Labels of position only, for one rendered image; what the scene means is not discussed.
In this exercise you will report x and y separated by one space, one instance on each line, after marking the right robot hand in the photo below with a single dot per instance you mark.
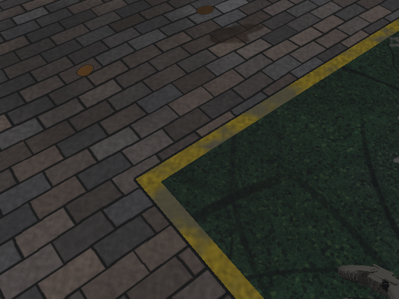
377 278

